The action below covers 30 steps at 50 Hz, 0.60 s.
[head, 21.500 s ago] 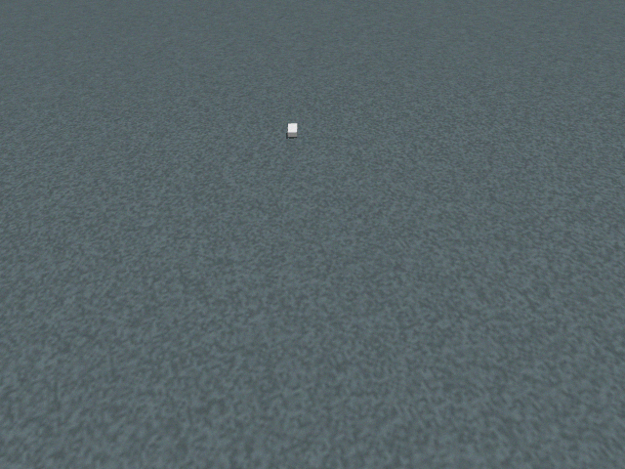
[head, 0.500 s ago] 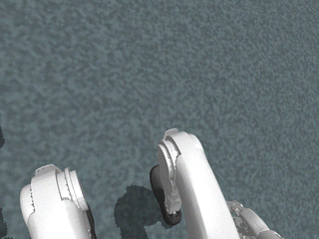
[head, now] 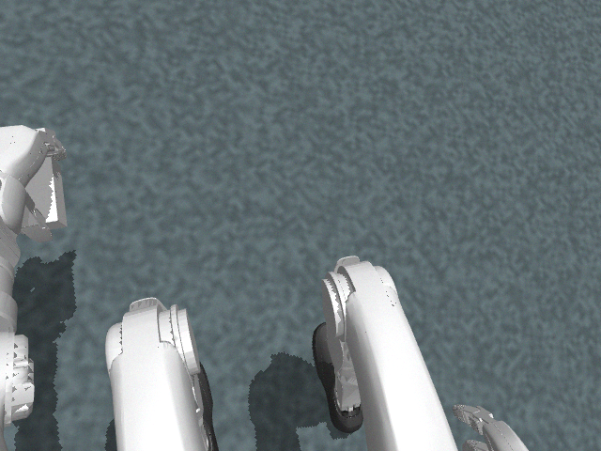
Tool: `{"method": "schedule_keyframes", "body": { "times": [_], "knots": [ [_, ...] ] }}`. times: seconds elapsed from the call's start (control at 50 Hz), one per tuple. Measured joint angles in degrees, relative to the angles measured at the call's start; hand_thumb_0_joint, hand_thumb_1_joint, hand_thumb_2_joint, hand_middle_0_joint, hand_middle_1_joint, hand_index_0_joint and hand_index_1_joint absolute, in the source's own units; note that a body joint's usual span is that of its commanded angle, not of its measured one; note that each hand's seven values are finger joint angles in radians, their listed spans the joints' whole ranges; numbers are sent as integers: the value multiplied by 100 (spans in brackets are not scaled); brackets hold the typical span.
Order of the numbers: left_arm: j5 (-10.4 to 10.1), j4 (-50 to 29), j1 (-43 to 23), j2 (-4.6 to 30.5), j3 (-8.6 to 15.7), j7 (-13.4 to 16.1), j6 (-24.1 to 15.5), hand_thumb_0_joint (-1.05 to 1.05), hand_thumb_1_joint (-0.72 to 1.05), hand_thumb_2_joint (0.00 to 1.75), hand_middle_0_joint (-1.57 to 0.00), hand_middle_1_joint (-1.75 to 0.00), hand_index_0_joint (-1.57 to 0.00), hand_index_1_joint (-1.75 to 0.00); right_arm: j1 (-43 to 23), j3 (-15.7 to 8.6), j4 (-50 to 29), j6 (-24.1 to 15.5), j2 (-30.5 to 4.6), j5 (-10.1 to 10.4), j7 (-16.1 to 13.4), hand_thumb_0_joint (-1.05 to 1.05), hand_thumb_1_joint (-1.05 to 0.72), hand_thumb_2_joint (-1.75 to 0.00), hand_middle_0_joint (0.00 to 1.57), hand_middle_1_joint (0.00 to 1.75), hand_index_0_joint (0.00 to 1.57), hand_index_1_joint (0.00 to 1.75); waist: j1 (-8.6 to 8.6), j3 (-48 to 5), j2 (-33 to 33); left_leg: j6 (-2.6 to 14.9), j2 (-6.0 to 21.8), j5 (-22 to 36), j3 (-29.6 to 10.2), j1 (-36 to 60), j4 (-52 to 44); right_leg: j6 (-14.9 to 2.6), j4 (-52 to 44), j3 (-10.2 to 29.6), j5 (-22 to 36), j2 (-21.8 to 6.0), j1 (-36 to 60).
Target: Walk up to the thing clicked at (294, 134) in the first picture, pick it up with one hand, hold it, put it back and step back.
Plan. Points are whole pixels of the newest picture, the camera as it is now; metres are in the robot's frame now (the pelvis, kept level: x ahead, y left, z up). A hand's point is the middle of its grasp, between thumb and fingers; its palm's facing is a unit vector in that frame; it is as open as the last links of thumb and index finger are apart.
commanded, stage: lift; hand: left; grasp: from above
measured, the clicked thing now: (37, 195) +0.48 +0.30 -0.16
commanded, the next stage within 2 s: hold in 1.28 s
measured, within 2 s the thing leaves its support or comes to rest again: neither
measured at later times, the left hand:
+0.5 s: hand out of the picture +0.39 +0.28 +0.07, palm faces -0.44 -0.10 -0.89, open 11.4 cm
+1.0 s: hand out of the picture +0.35 +0.25 +0.23, palm faces -0.45 -0.11 -0.89, open 11.5 cm
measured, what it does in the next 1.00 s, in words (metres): rises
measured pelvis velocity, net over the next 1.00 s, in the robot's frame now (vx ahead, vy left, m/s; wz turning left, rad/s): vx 0.04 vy -0.01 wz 0.10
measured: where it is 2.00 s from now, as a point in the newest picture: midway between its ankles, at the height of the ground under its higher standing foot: (272, 416)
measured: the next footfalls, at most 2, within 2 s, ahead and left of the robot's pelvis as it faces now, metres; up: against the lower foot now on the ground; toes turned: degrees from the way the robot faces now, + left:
none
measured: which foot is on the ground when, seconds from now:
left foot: down 0.00-1.00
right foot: down 0.00-1.00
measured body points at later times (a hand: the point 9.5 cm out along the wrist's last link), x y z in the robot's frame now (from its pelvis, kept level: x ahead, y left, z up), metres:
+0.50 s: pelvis +0.00 +0.00 +0.15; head +0.17 +0.03 +0.57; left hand +0.41 +0.28 +0.12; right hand +0.14 -0.26 +0.02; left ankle +0.08 +0.13 -0.33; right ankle +0.11 -0.14 -0.33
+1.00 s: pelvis +0.04 -0.01 +0.31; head +0.12 +0.00 +0.76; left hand +0.37 +0.26 +0.28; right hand +0.16 -0.27 +0.19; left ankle +0.08 +0.13 -0.33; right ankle +0.11 -0.14 -0.33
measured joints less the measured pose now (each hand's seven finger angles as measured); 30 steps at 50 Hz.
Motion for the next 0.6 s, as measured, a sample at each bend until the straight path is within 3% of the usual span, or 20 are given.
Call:
{"method": "schedule_keyframes", "body": {
  "times": [0.3, 0.44, 0.6],
  "knots": [
    [-452, -1188, 1089, -523, -369, -281, 129, 0, -10, 27, -63, -45, -66, -46, -331, -296, -4, 20, 186, 313, -306, 1, -89, -89, 21, 30, 20, 30, 473, -500, 63, 37, 98, 40, 287, 1477, -1319, 18, -1208, 123, 92, -51, 1320],
    [-642, -1736, 1631, -817, -525, -291, 299, 0, -10, 29, -63, -46, -66, -47, -414, -342, 88, -1, 290, 398, -479, 1, -89, -89, 21, 30, 20, 30, 616, -512, 78, 13, 158, 140, 373, 2596, -2223, -6, -2079, 117, 229, -50, 2367],
    [-717, -2063, 2347, -1180, -755, -194, 480, -1, -12, 31, -63, -46, -66, -47, -307, -368, 269, -83, 340, 504, -656, 1, -88, -89, 21, 30, 20, 30, 713, -508, 105, -3, 228, 351, 522, 4142, -3516, -55, -3329, 147, 477, -35, 3824]
  ]
}}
